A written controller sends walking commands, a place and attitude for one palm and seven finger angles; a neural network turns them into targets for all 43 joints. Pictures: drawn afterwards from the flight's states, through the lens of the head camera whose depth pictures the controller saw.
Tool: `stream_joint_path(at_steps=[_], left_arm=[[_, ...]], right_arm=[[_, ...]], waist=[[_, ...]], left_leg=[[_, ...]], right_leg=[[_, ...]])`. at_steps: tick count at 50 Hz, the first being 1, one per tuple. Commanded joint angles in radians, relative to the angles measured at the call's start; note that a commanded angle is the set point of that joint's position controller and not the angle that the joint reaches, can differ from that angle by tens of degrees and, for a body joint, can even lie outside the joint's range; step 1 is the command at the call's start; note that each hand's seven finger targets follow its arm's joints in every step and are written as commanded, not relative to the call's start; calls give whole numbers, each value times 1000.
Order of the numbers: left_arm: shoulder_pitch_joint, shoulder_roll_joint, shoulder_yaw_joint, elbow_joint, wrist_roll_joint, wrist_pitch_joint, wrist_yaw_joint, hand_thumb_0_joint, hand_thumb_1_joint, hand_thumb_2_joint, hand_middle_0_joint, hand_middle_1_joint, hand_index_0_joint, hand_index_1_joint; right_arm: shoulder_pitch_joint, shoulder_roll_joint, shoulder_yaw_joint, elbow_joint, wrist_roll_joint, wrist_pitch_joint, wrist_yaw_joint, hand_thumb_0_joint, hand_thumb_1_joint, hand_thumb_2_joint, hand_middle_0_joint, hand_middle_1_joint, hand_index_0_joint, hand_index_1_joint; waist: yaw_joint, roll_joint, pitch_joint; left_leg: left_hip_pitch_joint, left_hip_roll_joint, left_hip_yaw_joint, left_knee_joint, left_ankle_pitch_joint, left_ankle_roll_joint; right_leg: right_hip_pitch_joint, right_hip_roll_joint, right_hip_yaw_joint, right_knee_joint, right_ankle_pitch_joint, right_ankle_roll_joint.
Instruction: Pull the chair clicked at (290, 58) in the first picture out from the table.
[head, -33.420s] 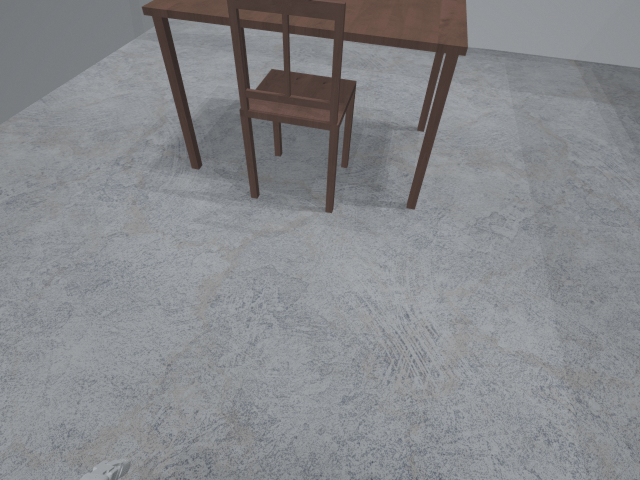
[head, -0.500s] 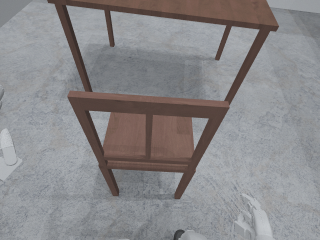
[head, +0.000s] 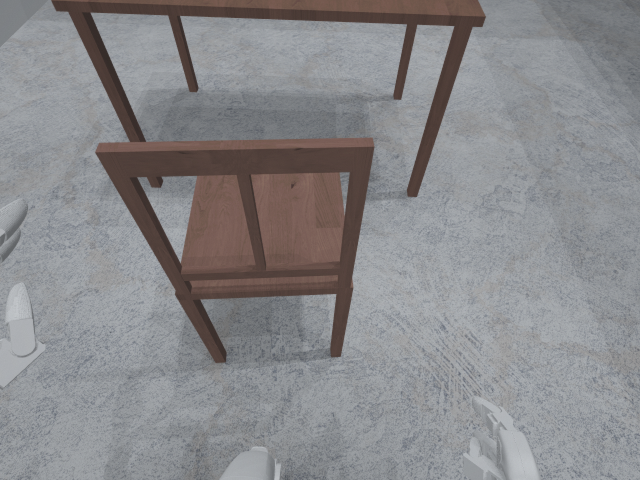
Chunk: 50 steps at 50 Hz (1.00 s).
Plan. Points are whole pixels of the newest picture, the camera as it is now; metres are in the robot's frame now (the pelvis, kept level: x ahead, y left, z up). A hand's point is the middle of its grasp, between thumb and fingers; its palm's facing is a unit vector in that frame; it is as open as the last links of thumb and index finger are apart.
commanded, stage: stop stepping back and stand still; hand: left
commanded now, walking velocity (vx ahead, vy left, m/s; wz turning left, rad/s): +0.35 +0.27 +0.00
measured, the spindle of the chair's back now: (253, 226) +0.52 +0.15 -0.09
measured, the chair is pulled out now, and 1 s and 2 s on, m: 0.60 0.60 0.60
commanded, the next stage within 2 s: let the arm hang, fingers relaxed in 0.62 s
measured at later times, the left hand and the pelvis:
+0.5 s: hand out of the picture +0.11 +0.29 +0.17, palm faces +0.54 -0.72 -0.44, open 7.4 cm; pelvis -0.06 +0.01 +0.00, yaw +5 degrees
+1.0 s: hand out of the picture +0.06 +0.16 -0.16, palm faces +0.05 -0.99 -0.10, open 7.4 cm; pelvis -0.03 +0.01 -0.01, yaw +6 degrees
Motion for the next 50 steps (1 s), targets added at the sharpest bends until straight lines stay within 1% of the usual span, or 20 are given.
stream_joint_path(at_steps=[1, 4, 6, 10, 11, 12, 16, 19, 22, 28, 31, 35, 36, 37, 38, 40, 43, 45, 47, 50], left_arm=[[40, 147, 190, -34, 6, 4, 78, 0, 900, 900, -200, -300, -200, -300], [-83, 150, 148, -9, 16, -8, 91, 0, 900, 900, -200, -300, -200, -300], [-109, 127, 108, -30, 27, -16, 90, 0, 900, 900, -200, -300, -200, -300], [-74, 130, 105, -109, 29, -38, 76, 0, 900, 900, -200, -300, -200, -300], [-110, 135, 100, -156, 36, -42, 73, 0, 900, 900, -200, -300, -200, -300], [-138, 126, 94, -161, 43, -44, 70, 0, 900, 900, -200, -300, -200, -300], [-180, 106, 92, -111, 42, -54, 75, 0, 900, 900, -200, -300, -200, -300], [-163, 93, 95, -19, 39, -39, 76, 0, 900, 900, -200, -300, -200, -300], [-214, 71, 74, 22, 41, -22, 77, 0, 900, 900, -200, -300, -200, -300], [-272, 67, 31, -30, 40, -8, 69, 0, 900, 900, -200, -300, -200, -300], [-290, 80, 36, -72, 44, -6, 76, 0, 900, 900, -200, -300, -200, -300], [-256, 123, 96, -139, 42, -32, 87, 0, 900, 900, -200, -300, -200, -300], [-192, -171, -352, 702, 122, 154, -68, 0, 900, 900, -200, -300, -200, -300], [-171, -240, -337, 740, 101, 232, -90, 0, 900, 900, -200, -300, -200, -300], [-170, -236, -344, 734, 99, 250, -94, 0, 900, 900, -200, -300, -200, -300], [-243, -224, -361, 803, 98, 242, -98, 0, 900, 900, -200, -300, -200, -300], [-309, -160, -362, 955, 98, 233, -92, 0, 900, 900, -200, -300, -200, -300], [-348, -142, -371, 1062, 89, 243, -88, 0, 900, 900, -200, -300, -200, -300], [-368, -144, -385, 1159, 80, 248, -86, 0, 900, 900, -200, -300, -200, -300], [-368, -157, -400, 1293, 73, 252, -84, 0, 900, 900, -200, -300, -200, -300]], right_arm=[[-84, -85, -21, -186, 12, -11, -38, 0, -900, -900, 200, 300, 200, 300], [-53, -126, -33, -165, 5, -43, -57, 0, -900, -900, 200, 300, 200, 300], [-35, -139, -48, -153, -4, -73, -64, 0, -900, -900, 200, 300, 200, 300], [-22, -156, -62, -158, 10, -106, -49, 0, -900, -900, 200, 300, 200, 300], [-35, -145, -48, -155, 3, -101, -43, 0, -900, -900, 200, 300, 200, 300], [-39, -144, -46, -154, 1, -99, -38, 0, -900, -900, 200, 300, 200, 300], [-18, -152, -50, -143, 6, -103, -31, 0, -900, -900, 200, 300, 200, 300], [-8, -140, -41, -144, 15, -89, -34, 0, -900, -900, 200, 300, 200, 300], [-21, -136, -30, -150, 12, -74, -35, 0, -900, -900, 200, 300, 200, 300], [-25, -132, -27, -138, -6, -71, -33, 0, -900, -900, 200, 300, 200, 300], [-37, -130, -16, -136, -13, -76, -38, 0, -900, -900, 200, 300, 200, 300], [-47, -126, -20, -141, -8, -91, -41, 0, -900, -900, 200, 300, 200, 300], [1, -215, -70, 76, -28, -87, 53, 0, -900, -900, 200, 300, 200, 300], [82, -126, -52, 78, -29, -22, 48, 0, -900, -900, 200, 300, 200, 300], [84, -132, -47, 59, -30, -2, 44, 0, -900, -900, 200, 300, 200, 300], [79, -128, -39, 43, -41, 14, 38, 0, -900, -900, 200, 300, 200, 300], [116, -139, -37, 41, -38, 43, 32, 0, -900, -900, 200, 300, 200, 300], [123, -140, -30, 74, -37, 54, 25, 0, -900, -900, 200, 300, 200, 300], [114, -139, -16, 111, -40, 57, 20, 0, -900, -900, 200, 300, 200, 300], [120, -123, 0, 169, -36, 64, 10, 0, -900, -900, 200, 300, 200, 300]], waist=[[-19, -115, -225], [-18, -162, -154], [-7, -129, -119], [7, 104, -141], [2, 227, -118], [5, 235, -82], [2, 142, -32], [1, 169, 3], [-2, 127, 27], [-12, -58, -7], [-11, -10, -4], [6, 122, -100], [-47, 78, -45], [-22, 70, -120], [-18, 109, -108], [-6, -33, -156], [-8, -276, -229], [-8, -201, -213], [2, -9, -183], [8, 178, -128]], left_leg=[[128, 4, -9, -27, -37, 14], [236, -24, 58, -321, 15, 39], [292, -19, 57, -504, 52, 60], [360, 100, -23, -557, 391, 91], [324, 110, -63, -550, 386, 99], [252, 114, -74, -559, 332, 99], [125, 83, -50, -575, -17, 96], [58, 102, -67, -630, -249, 107], [1, 119, -91, -624, -328, 113], [188, 9, 2, -417, -140, 88], [215, 23, -20, -484, -102, 90], [254, 69, -60, -549, 145, 89], [228, 54, -46, -351, 420, 80], [252, 49, -6, -372, 497, 64], [250, 56, -7, -381, 475, 60], [237, 69, -60, -362, 512, 76], [269, 7, -27, -301, 525, 54], [303, 2, -30, -346, 537, 48], [344, 32, -47, -399, 629, 53], [363, 49, -41, -436, 656, 63]], right_leg=[[41, -276, 133, -101, 331, -127], [17, -254, 136, -128, 86, -81], [49, -217, 140, -119, 27, -63], [116, -95, 33, 19, 204, -9], [94, -85, -13, 26, 150, 4], [116, -69, -29, 23, 96, 5], [161, -42, -3, -38, -14, -10], [151, -14, -23, -8, -113, -15], [150, 3, -15, 11, -139, -15], [5, -84, 187, -216, -250, -59], [7, -72, 149, -198, -217, -50], [164, -42, 55, -65, 126, -26], [-11, -76, -11, 140, 376, -22], [11, -67, -4, 103, 317, -26], [8, -64, -16, 101, 261, -23], [53, -72, -12, 91, 320, -28], [187, -146, 54, 76, 637, -78], [185, -146, 47, 81, 634, -85], [160, -104, 26, 74, 485, -52], [154, -68, 8, 22, 308, -35]])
